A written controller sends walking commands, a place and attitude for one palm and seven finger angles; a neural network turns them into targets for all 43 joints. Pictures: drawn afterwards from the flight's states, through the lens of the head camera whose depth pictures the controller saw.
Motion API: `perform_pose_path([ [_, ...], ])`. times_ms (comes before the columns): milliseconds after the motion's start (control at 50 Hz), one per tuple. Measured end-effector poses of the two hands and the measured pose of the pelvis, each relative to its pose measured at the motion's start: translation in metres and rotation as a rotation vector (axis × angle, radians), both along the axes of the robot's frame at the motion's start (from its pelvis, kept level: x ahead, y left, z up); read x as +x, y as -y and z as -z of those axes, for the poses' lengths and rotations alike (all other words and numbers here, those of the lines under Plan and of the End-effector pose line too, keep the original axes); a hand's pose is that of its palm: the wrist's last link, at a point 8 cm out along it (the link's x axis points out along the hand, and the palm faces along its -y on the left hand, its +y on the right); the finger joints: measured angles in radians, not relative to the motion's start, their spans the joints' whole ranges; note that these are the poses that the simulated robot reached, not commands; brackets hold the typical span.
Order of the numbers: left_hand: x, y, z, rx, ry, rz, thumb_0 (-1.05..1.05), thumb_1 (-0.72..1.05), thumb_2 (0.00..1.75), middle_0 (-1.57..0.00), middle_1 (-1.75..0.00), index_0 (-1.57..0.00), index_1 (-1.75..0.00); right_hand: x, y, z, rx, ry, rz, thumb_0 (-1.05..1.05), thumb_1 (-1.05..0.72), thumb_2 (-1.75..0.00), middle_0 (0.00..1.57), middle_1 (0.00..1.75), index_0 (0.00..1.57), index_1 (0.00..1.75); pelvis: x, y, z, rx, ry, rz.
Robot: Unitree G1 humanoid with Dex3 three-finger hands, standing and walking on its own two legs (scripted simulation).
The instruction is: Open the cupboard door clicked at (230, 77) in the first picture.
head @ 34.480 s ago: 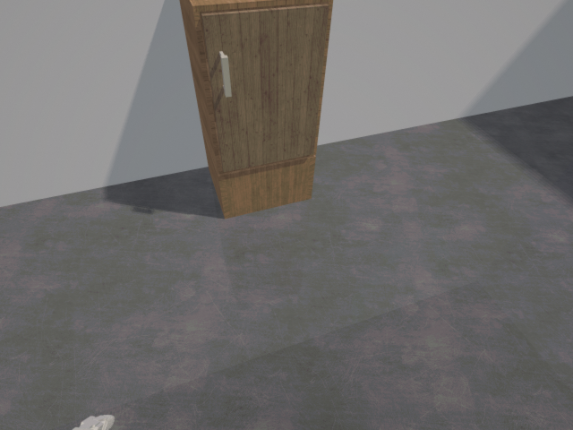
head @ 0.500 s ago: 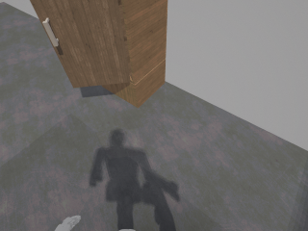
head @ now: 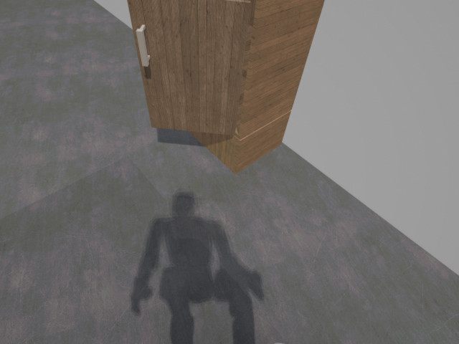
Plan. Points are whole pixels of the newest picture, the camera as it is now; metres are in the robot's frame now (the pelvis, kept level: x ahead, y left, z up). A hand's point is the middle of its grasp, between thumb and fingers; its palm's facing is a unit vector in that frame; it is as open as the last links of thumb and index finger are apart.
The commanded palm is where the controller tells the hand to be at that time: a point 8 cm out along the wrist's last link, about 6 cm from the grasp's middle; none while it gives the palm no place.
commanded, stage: take the last steps up to it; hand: left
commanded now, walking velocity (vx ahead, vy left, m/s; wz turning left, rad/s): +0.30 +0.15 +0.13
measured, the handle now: (144, 45) +1.04 +0.40 -0.04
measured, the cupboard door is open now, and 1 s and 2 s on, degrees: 45 45 45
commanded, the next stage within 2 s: come to a stop and stand still in 1.28 s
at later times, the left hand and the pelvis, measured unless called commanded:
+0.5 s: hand (149, 306) +0.21 +0.18 -0.15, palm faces +0.15 -0.96 -0.23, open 7.2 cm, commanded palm none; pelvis +0.15 -0.02 +0.00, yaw +4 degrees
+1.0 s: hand (120, 247) +0.33 +0.28 -0.17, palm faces +0.12 -0.98 -0.18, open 7.4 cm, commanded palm none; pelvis +0.32 +0.10 +0.00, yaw +2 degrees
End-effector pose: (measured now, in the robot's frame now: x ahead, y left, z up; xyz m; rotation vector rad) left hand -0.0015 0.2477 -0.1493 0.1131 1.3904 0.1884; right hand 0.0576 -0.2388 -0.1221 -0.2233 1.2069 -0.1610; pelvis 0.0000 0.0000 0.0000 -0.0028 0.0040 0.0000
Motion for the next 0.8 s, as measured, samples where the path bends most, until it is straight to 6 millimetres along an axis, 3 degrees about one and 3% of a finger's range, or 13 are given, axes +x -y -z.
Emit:
perform_pose_path([
  [120,0.078,-0.003,-0.017,0.013,0.148,0.03,0.01,0.91,0.9,-0.2,-0.3,-0.2,-0.3,-0.022,-0.016,0.006,0.045,-0.128,0.024,0.0,-0.91,-0.9,0.2,0.3,0.2,0.3,0.029,-0.004,-0.007,-0.003,0.006,-0.022],
  [240,0.167,0.014,-0.023,0.026,0.247,0.107,0.01,0.91,0.9,-0.2,-0.3,-0.2,-0.3,-0.04,-0.017,0.022,0.092,-0.249,0.096,0.0,-0.91,-0.9,0.2,0.3,0.2,0.3,0.067,0.004,0.001,0.022,0.015,-0.011],
  [300,0.208,0.026,-0.021,0.037,0.307,0.133,0.01,0.9,0.9,-0.2,-0.3,-0.2,-0.3,-0.041,-0.011,0.036,0.113,-0.312,0.121,0.0,-0.91,-0.9,0.2,0.3,0.2,0.3,0.092,0.013,0.013,0.035,0.019,-0.016],
  [360,0.225,0.034,-0.022,0.041,0.352,0.103,0.01,0.9,0.9,-0.2,-0.3,-0.2,-0.3,-0.026,-0.002,0.041,0.116,-0.356,0.109,0.0,-0.91,-0.9,0.2,0.3,0.2,0.3,0.108,0.018,0.016,0.021,0.041,-0.055],
  [440,0.21,0.039,-0.025,0.036,0.293,0.032,0.01,0.9,0.9,-0.2,-0.3,-0.2,-0.3,0.029,0.01,0.031,0.093,-0.31,0.071,0.01,-0.91,-0.9,0.2,0.3,0.2,0.3,0.131,0.019,0.004,0.023,0.045,-0.073],
  [580,0.17,0.014,-0.028,0.056,0.102,-0.065,-0.01,0.95,0.9,-0.2,-0.3,-0.21,-0.3,0.152,0.004,0.01,0.077,-0.12,0.001,0.0,-0.91,-0.9,0.2,0.3,0.2,0.3,0.176,0.007,-0.012,0.029,0.013,-0.079],
  [700,0.147,-0.002,-0.019,0.008,-0.048,-0.145,0.0,0.92,0.9,-0.2,-0.3,-0.2,-0.3,0.253,-0.035,0.005,0.076,-0.015,-0.102,0.0,-0.91,-0.9,0.19,0.3,0.2,0.3,0.22,-0.026,-0.008,0.016,-0.001,-0.09],
  [800,0.152,-0.027,0.004,-0.041,-0.157,-0.184,0.01,0.91,0.9,-0.2,-0.3,-0.2,-0.3,0.328,-0.081,0.012,0.055,0.089,-0.161,0.0,-0.91,-0.9,0.2,0.3,0.2,0.3,0.261,-0.065,0.012,0.0,-0.004,-0.089],
])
